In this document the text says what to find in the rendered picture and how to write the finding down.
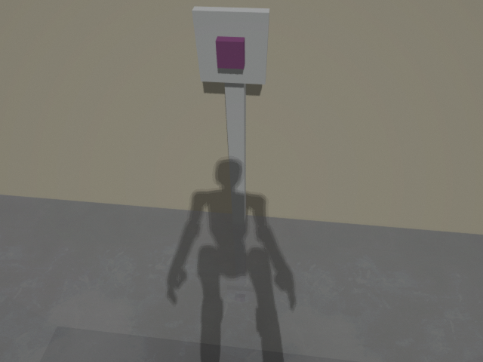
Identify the panel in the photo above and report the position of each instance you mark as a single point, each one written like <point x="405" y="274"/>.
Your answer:
<point x="253" y="24"/>

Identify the button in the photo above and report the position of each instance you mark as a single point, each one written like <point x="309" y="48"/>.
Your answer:
<point x="230" y="52"/>

